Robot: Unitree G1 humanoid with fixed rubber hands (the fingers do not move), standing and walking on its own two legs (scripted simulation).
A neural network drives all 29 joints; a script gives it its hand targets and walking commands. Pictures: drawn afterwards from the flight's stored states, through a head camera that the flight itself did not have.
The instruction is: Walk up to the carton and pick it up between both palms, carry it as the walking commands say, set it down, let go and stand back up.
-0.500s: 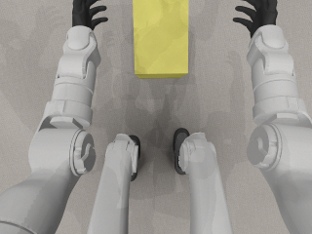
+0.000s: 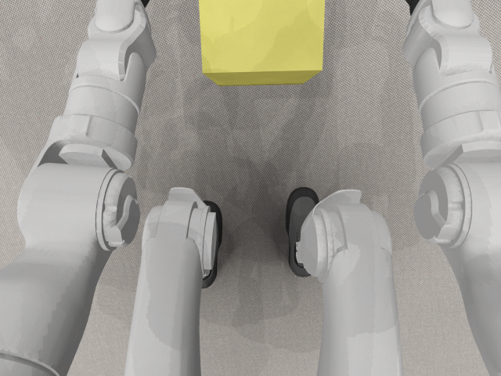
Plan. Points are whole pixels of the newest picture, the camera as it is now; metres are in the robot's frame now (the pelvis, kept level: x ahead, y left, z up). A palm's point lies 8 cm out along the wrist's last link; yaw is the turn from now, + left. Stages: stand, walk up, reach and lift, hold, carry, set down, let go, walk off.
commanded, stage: reach and lift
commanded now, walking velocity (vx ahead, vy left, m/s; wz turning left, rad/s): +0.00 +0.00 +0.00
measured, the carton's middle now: (260, 5) +0.59 -0.02 -0.32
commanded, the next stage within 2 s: none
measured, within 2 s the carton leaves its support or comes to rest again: leaves its support in 1.98 s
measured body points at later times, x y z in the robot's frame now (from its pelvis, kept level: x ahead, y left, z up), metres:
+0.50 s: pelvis -0.01 +0.00 -0.06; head +0.38 -0.01 +0.16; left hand +0.56 +0.14 -0.26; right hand +0.55 -0.20 -0.25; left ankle +0.09 +0.12 -0.39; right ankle +0.12 -0.11 -0.39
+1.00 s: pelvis -0.01 +0.01 -0.06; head +0.37 -0.01 +0.16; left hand +0.56 +0.12 -0.25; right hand +0.56 -0.17 -0.25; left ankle +0.09 +0.12 -0.39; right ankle +0.12 -0.11 -0.39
